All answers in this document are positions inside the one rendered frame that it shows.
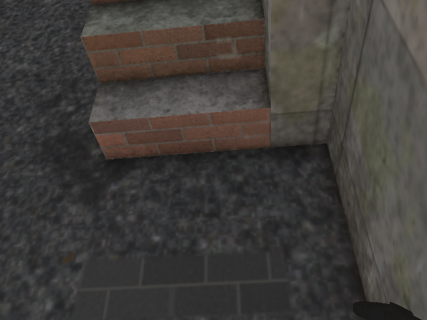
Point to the robot right hand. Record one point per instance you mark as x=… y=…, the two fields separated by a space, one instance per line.
x=382 y=311

